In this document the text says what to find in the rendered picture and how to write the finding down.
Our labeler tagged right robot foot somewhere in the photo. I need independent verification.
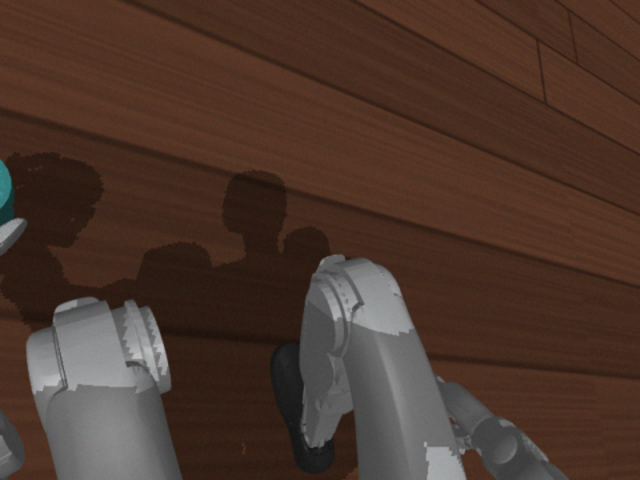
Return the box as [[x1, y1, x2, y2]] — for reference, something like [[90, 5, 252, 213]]
[[270, 342, 335, 474]]

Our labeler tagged right robot hand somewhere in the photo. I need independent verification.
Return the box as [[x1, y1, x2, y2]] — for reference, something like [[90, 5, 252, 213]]
[[434, 374, 495, 454]]

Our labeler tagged right robot arm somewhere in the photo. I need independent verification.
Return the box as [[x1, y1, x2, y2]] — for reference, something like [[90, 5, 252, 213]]
[[471, 416, 569, 480]]

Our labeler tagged left robot arm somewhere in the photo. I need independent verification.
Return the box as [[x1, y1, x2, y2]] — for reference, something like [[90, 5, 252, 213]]
[[0, 408, 25, 480]]

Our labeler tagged cup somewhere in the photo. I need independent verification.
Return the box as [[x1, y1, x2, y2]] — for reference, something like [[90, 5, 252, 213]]
[[0, 160, 15, 226]]

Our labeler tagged left robot hand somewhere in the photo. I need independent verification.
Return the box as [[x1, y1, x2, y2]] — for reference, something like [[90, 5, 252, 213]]
[[0, 218, 27, 256]]

